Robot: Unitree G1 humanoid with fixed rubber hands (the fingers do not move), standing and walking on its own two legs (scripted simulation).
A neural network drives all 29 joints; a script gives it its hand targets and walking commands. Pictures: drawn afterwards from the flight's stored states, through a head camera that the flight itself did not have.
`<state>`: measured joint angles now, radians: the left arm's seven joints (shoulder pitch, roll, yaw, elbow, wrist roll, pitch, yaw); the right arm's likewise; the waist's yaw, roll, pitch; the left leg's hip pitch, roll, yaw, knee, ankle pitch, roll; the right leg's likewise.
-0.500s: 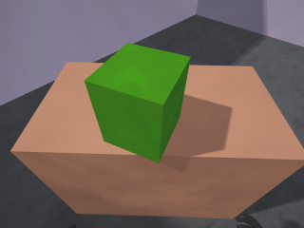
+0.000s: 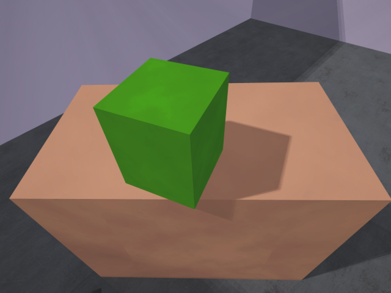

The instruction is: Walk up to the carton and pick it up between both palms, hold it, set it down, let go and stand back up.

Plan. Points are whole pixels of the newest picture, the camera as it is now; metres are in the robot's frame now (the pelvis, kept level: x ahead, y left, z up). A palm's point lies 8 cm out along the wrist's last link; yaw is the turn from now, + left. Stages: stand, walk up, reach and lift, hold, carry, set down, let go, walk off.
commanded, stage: walk up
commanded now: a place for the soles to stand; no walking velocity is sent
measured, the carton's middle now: (172, 133) +0.47 +0.08 +0.09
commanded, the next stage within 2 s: stand in 1.50 s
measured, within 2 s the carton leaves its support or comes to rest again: neither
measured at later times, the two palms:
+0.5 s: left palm out of the picture +0.07 +0.30 -0.11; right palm out of the picture +0.08 -0.25 -0.10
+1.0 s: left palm (80, 283) +0.19 +0.28 -0.09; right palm out of the picture +0.14 -0.22 -0.11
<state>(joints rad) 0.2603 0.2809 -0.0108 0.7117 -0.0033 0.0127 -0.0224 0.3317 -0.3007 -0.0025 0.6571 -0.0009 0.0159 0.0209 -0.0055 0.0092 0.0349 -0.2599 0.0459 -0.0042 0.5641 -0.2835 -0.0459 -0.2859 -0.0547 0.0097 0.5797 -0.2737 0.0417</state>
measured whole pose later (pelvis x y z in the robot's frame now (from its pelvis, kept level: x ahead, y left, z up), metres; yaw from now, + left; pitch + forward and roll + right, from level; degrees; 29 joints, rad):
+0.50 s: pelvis +0.02 +0.03 -0.01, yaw +1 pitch -1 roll +0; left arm 0.36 0.29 0.02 0.72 0.04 0.02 0.00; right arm 0.41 -0.31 -0.05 0.64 -0.04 0.01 0.04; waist 0.00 0.00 0.01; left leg -0.29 0.01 0.04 0.63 -0.30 0.02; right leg -0.28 -0.10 0.01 0.64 -0.36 0.03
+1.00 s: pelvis +0.08 +0.03 +0.00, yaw +2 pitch -1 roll +0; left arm 0.25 0.24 -0.02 0.69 0.01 0.00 0.00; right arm 0.37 -0.27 0.01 0.72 -0.01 0.00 0.01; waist -0.01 0.02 0.03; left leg -0.15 0.00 0.03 0.51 -0.35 0.00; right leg -0.29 -0.02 -0.06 0.54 -0.24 -0.02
